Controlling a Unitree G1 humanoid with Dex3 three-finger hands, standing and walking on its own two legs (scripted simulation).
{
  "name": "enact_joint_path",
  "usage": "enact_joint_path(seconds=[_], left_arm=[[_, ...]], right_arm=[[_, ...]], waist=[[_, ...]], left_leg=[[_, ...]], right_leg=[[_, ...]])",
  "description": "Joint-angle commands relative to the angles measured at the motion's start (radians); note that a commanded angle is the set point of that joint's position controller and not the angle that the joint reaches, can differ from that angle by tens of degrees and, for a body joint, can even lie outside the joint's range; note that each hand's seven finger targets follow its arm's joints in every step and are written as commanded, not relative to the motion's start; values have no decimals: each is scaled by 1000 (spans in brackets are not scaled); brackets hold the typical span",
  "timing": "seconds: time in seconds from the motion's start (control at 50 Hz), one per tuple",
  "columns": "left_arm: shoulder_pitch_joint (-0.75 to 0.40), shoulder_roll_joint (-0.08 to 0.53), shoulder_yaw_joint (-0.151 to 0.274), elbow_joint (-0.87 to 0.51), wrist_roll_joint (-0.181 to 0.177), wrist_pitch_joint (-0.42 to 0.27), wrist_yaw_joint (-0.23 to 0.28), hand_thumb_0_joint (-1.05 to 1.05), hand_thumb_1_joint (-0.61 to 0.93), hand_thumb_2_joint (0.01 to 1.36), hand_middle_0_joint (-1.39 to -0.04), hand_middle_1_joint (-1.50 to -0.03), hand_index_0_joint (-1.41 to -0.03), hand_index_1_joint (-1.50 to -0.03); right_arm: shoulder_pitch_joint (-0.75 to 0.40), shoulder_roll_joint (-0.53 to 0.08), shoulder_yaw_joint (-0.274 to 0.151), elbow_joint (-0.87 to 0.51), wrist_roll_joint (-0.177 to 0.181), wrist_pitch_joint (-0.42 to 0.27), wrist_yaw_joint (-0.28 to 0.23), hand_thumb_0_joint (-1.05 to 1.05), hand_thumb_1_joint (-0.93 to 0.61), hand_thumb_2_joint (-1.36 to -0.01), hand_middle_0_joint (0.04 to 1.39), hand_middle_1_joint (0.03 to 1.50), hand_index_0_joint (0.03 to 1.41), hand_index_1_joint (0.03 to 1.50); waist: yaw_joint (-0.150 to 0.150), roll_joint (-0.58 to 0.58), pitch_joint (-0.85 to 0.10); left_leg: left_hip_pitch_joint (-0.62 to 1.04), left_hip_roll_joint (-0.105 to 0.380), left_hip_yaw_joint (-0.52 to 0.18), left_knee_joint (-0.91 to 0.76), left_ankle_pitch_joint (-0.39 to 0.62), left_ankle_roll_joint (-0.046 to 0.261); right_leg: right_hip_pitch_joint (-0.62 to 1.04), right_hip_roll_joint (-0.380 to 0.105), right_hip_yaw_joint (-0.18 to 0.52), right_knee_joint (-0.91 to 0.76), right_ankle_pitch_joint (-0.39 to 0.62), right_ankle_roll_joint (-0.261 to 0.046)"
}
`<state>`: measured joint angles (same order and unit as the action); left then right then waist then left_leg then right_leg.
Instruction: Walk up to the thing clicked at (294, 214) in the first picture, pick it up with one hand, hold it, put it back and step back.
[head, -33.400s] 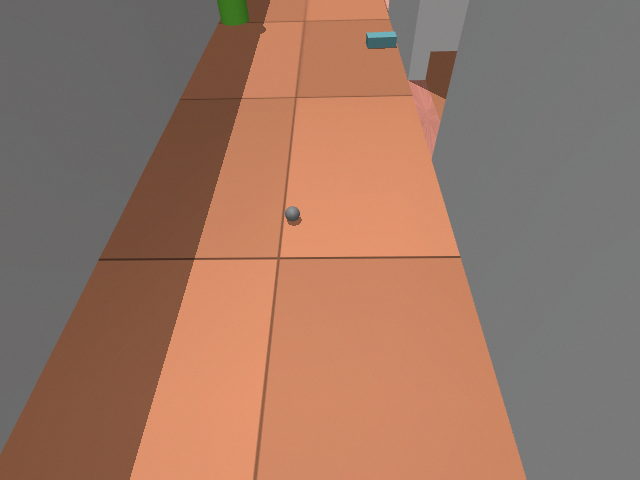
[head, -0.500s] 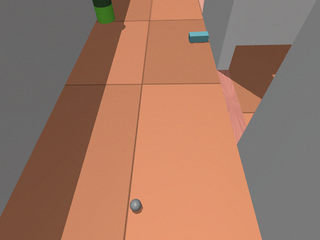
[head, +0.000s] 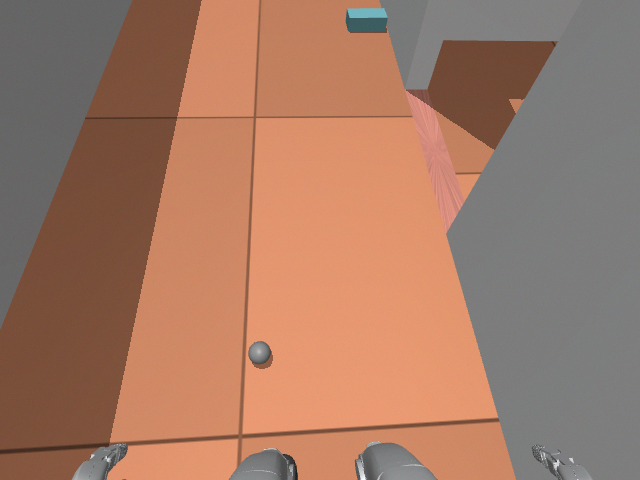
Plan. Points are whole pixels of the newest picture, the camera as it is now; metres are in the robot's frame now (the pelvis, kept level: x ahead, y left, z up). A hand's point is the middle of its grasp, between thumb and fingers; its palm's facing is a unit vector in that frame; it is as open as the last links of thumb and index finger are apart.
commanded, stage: step back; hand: left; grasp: from above
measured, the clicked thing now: (259, 352) +0.47 +0.18 -0.73
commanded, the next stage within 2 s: none
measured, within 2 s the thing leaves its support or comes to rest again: neither
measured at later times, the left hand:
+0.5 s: hand out of the picture -0.02 +0.26 -0.15, palm faces +0.05 -0.92 -0.38, open 7.4 cm
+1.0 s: hand out of the picture -0.25 +0.22 -0.14, palm faces +0.00 -0.91 -0.41, open 7.4 cm
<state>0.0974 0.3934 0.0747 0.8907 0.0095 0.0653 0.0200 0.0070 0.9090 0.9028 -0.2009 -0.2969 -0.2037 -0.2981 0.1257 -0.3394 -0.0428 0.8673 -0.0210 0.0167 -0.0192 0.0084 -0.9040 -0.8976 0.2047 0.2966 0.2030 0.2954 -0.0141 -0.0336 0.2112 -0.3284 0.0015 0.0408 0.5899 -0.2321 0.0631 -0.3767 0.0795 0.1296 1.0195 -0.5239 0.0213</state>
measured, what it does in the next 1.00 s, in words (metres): walks backwards: right foot, then left foot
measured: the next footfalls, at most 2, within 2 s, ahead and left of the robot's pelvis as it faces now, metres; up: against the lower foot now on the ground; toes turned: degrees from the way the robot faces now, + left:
right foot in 0.14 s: -0.02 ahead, -0.14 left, +0.00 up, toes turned +0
left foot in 0.46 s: -0.11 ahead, +0.10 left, +0.00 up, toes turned +0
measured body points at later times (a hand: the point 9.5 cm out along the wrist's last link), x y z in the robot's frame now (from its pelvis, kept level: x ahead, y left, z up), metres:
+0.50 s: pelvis -0.14 -0.01 -0.01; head -0.08 +0.00 +0.43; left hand -0.02 +0.31 -0.12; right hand -0.04 -0.33 -0.13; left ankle -0.15 +0.10 -0.73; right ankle -0.06 -0.14 -0.73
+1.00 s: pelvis -0.31 -0.05 +0.00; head -0.26 -0.07 +0.44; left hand -0.24 +0.26 -0.11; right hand -0.19 -0.37 -0.13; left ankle -0.26 +0.09 -0.66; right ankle -0.30 -0.17 -0.73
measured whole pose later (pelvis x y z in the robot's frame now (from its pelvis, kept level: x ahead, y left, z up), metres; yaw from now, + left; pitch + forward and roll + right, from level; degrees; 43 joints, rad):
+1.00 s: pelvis -0.31 -0.05 +0.00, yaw -1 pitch -2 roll +1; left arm 0.23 0.35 0.07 0.86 0.04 0.06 -0.01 0.01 0.91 0.90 -0.20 -0.30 -0.21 -0.30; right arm 0.15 -0.42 -0.06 0.85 0.00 0.05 -0.03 0.01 -0.91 -0.90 0.20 0.30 0.20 0.29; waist 0.03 0.03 0.14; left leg -0.55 -0.11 -0.14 1.09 -0.45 -0.01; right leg -0.28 -0.02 0.03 0.65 -0.34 -0.01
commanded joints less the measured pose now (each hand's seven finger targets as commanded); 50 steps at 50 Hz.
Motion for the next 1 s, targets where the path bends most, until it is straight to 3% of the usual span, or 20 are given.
enact_joint_path(seconds=[0.0, 0.1, 0.12, 0.14, 0.16, 0.24, 0.38, 0.42, 0.44, 0.46, 0.48, 0.56, 0.72, 0.8, 0.82, 0.84, 0.86, 0.88, 0.92, 0.98], left_arm=[[58, 165, 51, -80, 6, -31, 1, 0, 900, 900, -200, -300, -200, -300], [234, 159, 64, -25, 19, -41, -13, 0, 900, 900, -200, -300, -200, -300], [213, 207, 76, -45, 33, -46, -12, 0, 900, 900, -200, -300, -200, -300], [167, 291, 97, -75, 25, -48, -16, 0, 900, 900, -200, -300, -200, -300], [84, 339, 101, -119, 34, -51, -13, 0, 900, 900, -200, -300, -200, -300], [-55, 211, 74, -167, 25, -56, 4, 0, 900, 900, -200, -300, -200, -300], [69, 208, 63, -178, 23, -40, 11, 0, 900, 900, -200, -300, -200, -300], [50, 219, 58, -191, 9, -27, 3, 0, 900, 900, -200, -300, -200, -300], [65, 194, 45, -198, 6, -22, 0, 0, 900, 900, -200, -300, -200, -300], [77, 145, 38, -210, 0, -19, -4, 0, 900, 900, -200, -300, -200, -300], [-13, 186, 60, -216, -2, -20, 12, 0, 900, 900, -200, -300, -200, -300], [71, 179, 64, -152, -9, -16, 14, 0, 900, 900, -200, -300, -200, -300], [92, 158, 60, -152, 8, -29, -6, 0, 900, 900, -200, -300, -200, -300], [260, 153, 64, -65, 12, -38, -17, 0, 900, 900, -200, -300, -200, -300], [258, 187, 73, -59, 28, -42, -16, 0, 900, 900, -200, -300, -200, -300], [243, 255, 93, -80, 41, -47, -17, 0, 900, 900, -200, -300, -200, -300], [147, 373, 116, -123, 37, -40, -17, 0, 900, 900, -200, -300, -200, -300], [80, 363, 110, -156, 33, -47, -13, 0, 900, 900, -200, -300, -200, -300], [-42, 243, 72, -171, 30, -52, 0, 0, 900, 900, -200, -300, -200, -300], [16, 226, 73, -177, 39, -53, 4, 0, 900, 900, -200, -300, -200, -300]], right_arm=[[43, -295, -81, -75, -7, -12, -13, 0, -900, -900, 200, 300, 200, 300], [-33, -295, -73, -94, 5, 6, 0, 0, -900, -900, 200, 300, 200, 300], [-17, -261, -64, -94, 11, 6, 1, 0, -900, -900, 200, 300, 200, 300], [-46, -216, -55, -108, 18, 6, 2, 0, -900, -900, 200, 300, 200, 300], [-53, -240, -70, -93, 12, 13, -8, 0, -900, -900, 200, 300, 200, 300], [81, -232, -55, -45, 27, 4, -10, 0, -900, -900, 200, 300, 200, 300], [81, -211, -45, -72, 10, -10, -8, 0, -900, -900, 200, 300, 200, 300], [141, -213, -56, -40, 4, -19, -4, 0, -900, -900, 200, 300, 200, 300], [138, -251, -70, -46, -7, -25, -6, 0, -900, -900, 200, 300, 200, 300], [124, -341, -92, -60, -25, -27, -5, 0, -900, -900, 200, 300, 200, 300], [93, -433, -104, -76, -10, -23, 4, 0, -900, -900, 200, 300, 200, 300], [-22, -294, -70, -89, -13, -28, -15, 0, -900, -900, 200, 300, 200, 300], [55, -298, -82, -109, -14, -14, -14, 0, -900, -900, 200, 300, 200, 300], [-23, -328, -86, -132, -3, 11, -4, 0, -900, -900, 200, 300, 200, 300], [-13, -295, -76, -132, 4, 16, -3, 0, -900, -900, 200, 300, 200, 300], [-2, -237, -58, -145, 10, 16, -1, 0, -900, -900, 200, 300, 200, 300], [-55, -228, -65, -157, 11, 15, -18, 0, -900, -900, 200, 300, 200, 300], [-50, -269, -79, -145, 8, 20, -23, 0, -900, -900, 200, 300, 200, 300], [42, -246, -66, -90, 21, 13, -18, 0, -900, -900, 200, 300, 200, 300], [65, -239, -54, -80, 14, 1, -19, 0, -900, -900, 200, 300, 200, 300]], waist=[[-21, 179, -287], [54, 160, -307], [43, 29, -285], [55, -182, -202], [62, -224, -151], [-22, -112, -175], [54, -163, -265], [15, -118, -275], [19, -57, -278], [26, 167, -285], [-38, 291, -248], [46, 134, -201], [-18, 206, -282], [56, 251, -336], [48, 182, -305], [43, -44, -257], [89, -271, -204], [65, -211, -138], [-20, -65, -131], [24, -133, -192]], left_leg=[[271, 280, -300, -128, 411, 184], [22, 216, -238, -91, 130, 69], [-91, 135, -188, 3, 3, 5], [-196, -66, -88, 198, -241, -59], [-130, -95, -139, 460, -384, -77], [-119, -137, -190, 611, -233, -73], [-77, -36, -73, 82, -248, -65], [67, -36, -36, -190, 11, -56], [155, 43, -154, -206, 120, -28], [232, 266, -447, -223, 249, 57], [65, 399, -586, -260, 393, 216], [70, 266, -300, -180, 446, 158], [256, 254, -272, -117, 365, 185], [95, 214, -231, -74, 197, 100], [-43, 168, -221, -35, 70, 39], [-233, 26, -168, 126, -166, -29], [-212, -102, -127, 392, -369, -72], [-165, -64, -224, 551, -359, -86], [-158, -126, -228, 617, -233, -70], [-160, -118, -168, 588, -245, -84]], right_leg=[[-11, -46, -47, -161, 21, -10], [266, -70, -98, -534, 250, -74], [276, -175, 87, -612, 204, -126], [171, -364, 346, -717, 200, -240], [-25, -495, 448, -755, 261, -352], [63, -299, 88, -622, 612, -228], [356, -320, 79, -467, 772, -215], [278, -279, 40, -387, 712, -174], [148, -237, 29, -351, 569, -119], [-50, -102, -57, -200, 261, -61], [-48, 4, -40, -2, -136, -33], [-100, 26, 72, 283, 3, -48], [-35, -40, -48, -154, 14, 6], [223, -54, -143, -560, 215, -49], [277, -86, -74, -586, 232, -70], [286, -256, 215, -657, 129, -128], [24, -487, 427, -755, 143, -304], [-111, -521, 445, -766, 178, -335], [-42, -326, 122, -631, 462, -226], [102, -295, 53, -558, 609, -218]])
